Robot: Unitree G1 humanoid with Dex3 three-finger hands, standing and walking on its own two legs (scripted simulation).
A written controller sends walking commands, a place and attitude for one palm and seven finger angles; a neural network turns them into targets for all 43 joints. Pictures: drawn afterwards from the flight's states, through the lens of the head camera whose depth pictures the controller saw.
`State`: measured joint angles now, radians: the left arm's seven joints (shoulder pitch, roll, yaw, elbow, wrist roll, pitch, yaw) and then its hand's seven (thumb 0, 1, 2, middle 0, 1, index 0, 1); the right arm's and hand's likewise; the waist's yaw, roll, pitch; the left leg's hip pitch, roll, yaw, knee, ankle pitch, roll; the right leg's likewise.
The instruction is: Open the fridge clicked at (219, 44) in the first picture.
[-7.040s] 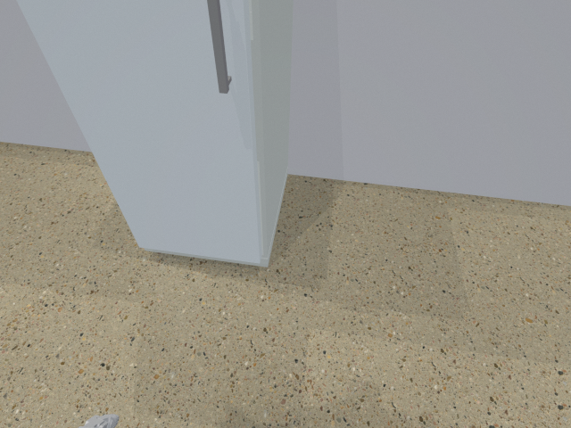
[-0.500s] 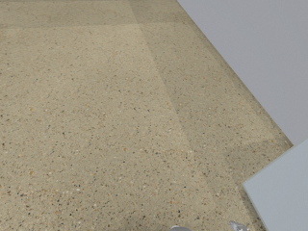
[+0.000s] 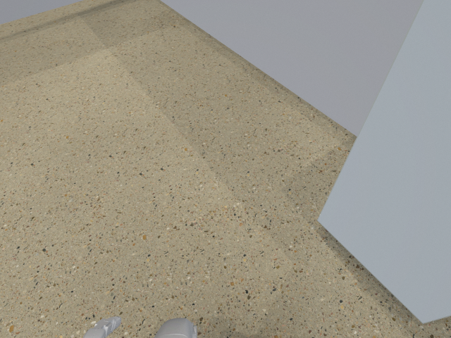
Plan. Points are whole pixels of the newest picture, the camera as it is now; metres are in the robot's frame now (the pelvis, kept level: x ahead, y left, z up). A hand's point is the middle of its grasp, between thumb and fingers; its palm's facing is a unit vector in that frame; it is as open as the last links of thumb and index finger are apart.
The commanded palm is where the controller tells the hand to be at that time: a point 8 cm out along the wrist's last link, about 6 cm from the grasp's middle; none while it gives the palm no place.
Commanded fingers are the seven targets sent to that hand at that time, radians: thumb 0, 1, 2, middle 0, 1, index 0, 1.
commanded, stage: turn to face it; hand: right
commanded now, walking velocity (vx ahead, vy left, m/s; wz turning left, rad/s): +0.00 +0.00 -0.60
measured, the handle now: out of the picture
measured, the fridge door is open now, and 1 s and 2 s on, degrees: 0 0 0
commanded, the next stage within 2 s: take the last steps up to it in 1.36 s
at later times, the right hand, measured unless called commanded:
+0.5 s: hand out of the picture +0.03 -0.16 -0.13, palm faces +0.31 +0.90 -0.30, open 7.4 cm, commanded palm none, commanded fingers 0.00 -0.90 -0.90 0.20 0.30 0.20 0.30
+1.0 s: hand out of the picture -0.13 -0.20 -0.16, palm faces +0.63 +0.73 -0.26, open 7.4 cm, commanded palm none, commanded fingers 0.00 -0.90 -0.90 0.20 0.30 0.20 0.30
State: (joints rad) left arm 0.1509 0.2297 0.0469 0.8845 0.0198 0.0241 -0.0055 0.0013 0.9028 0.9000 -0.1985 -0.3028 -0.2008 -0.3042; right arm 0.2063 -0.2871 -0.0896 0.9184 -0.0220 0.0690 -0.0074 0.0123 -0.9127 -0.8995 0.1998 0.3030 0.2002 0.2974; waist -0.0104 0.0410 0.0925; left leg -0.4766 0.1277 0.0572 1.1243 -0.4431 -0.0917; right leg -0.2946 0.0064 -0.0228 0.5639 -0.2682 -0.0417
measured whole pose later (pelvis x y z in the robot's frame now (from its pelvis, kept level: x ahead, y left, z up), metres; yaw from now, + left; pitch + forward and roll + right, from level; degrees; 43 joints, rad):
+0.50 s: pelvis -0.01 +0.06 +0.01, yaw -19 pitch -1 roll -3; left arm 0.25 0.27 0.10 0.94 0.03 0.09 -0.03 0.00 0.90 0.90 -0.20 -0.30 -0.20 -0.30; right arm 0.20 -0.18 -0.03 0.86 -0.02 0.02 -0.02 0.01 -0.91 -0.90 0.20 0.30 0.21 0.30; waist 0.04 -0.05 0.05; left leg -0.20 0.08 0.14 0.51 -0.29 0.02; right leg -0.52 0.02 0.03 1.17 -0.36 0.06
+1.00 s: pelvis -0.04 +0.02 +0.00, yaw -37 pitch +0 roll +1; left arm 0.14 0.22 0.04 0.90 0.02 0.03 0.00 0.00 0.90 0.90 -0.20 -0.30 -0.20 -0.30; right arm 0.21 -0.28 -0.08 0.92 -0.02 0.06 -0.01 0.01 -0.91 -0.90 0.20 0.30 0.20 0.30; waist -0.02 0.03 0.08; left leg -0.48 0.12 0.04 1.08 -0.42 -0.09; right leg -0.26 0.02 0.01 0.51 -0.25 -0.04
